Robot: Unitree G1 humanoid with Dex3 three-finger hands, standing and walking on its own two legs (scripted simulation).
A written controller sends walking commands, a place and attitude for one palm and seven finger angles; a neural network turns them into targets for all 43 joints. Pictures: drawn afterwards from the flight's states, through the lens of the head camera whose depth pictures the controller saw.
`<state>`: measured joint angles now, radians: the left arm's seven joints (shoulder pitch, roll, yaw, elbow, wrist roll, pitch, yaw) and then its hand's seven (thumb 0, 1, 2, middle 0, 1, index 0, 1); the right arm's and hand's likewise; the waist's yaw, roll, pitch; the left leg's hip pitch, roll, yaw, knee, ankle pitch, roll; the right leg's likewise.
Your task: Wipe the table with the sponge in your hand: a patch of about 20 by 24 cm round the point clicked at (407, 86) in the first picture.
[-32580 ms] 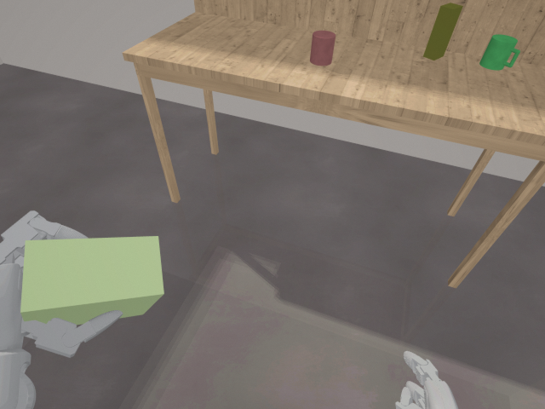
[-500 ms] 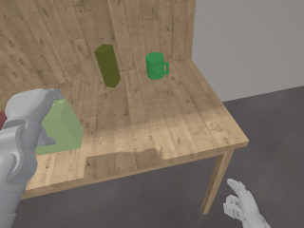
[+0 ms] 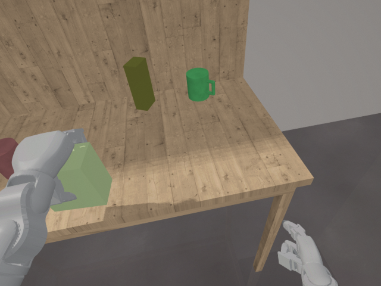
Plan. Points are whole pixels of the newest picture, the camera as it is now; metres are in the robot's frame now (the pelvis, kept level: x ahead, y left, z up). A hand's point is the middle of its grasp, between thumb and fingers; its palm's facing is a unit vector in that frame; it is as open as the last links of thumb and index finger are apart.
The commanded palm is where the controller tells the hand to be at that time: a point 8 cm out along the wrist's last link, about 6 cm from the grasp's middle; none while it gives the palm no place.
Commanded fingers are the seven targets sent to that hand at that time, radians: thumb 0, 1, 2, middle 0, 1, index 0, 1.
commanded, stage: bring the sponge back beside the body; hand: left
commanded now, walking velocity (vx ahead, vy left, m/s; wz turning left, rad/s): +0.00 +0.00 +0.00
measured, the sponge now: (76, 184) +0.25 +0.29 +0.11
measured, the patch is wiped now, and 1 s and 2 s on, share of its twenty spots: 1.00 1.00 1.00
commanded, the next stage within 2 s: step back with the hand held close in 1.02 s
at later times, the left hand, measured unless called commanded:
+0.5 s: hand (61, 189) +0.21 +0.28 +0.15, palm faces +0.08 -0.08 -0.99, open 10.4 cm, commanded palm +0.17 +0.28 +0.23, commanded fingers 0.00 0.10 1.30 -1.20 -1.60 -1.20 -1.60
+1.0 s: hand (58, 197) +0.19 +0.27 +0.15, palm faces +0.12 -0.08 -0.99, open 10.4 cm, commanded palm +0.16 +0.27 +0.22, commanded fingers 0.00 0.10 1.30 -1.20 -1.60 -1.20 -1.60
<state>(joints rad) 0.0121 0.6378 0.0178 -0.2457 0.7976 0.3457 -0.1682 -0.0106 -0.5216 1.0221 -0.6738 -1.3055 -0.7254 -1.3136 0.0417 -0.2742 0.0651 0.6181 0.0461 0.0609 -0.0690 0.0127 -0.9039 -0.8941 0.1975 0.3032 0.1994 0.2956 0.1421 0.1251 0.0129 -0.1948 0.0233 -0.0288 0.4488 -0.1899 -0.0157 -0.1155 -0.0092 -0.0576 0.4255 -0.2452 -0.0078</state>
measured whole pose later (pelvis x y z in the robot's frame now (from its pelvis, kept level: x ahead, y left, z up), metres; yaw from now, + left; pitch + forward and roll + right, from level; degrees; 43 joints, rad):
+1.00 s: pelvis -0.01 -0.01 +0.00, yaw -1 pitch -5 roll -1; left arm 0.27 0.61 0.05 -0.45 0.79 0.37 -0.09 -0.01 -0.52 1.02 -0.68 -1.30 -0.73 -1.31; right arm 0.05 -0.27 0.05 0.62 0.03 0.05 -0.06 0.01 -0.90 -0.89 0.20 0.30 0.20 0.30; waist 0.15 0.13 0.00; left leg -0.18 0.04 -0.02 0.47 -0.20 -0.03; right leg -0.11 0.01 -0.04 0.45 -0.25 -0.02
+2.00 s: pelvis -0.07 +0.02 -0.02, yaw -1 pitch +1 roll -3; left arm 0.41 0.39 0.42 -0.60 -0.04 -0.16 0.15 -0.01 -0.53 1.03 -0.68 -1.31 -0.73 -1.31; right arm 0.18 -0.21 0.03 0.57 0.01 -0.06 -0.07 0.01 -0.90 -0.89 0.20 0.30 0.20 0.30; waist 0.02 0.03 -0.01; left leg -0.51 0.01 -0.04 0.70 -0.25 0.02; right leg -0.42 0.00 -0.04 0.62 -0.22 0.02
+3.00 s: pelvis -0.28 +0.02 -0.01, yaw -1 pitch -2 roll +0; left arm 0.43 0.37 0.37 -0.58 -0.05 -0.11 0.12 -0.01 -0.53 1.03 -0.68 -1.31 -0.73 -1.31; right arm 0.20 -0.20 0.01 0.69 0.02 -0.04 -0.05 0.01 -0.90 -0.89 0.20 0.30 0.20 0.30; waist 0.01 -0.01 0.00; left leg -0.47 0.03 0.02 1.00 -0.39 0.01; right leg -0.36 0.01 -0.04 0.57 -0.20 -0.04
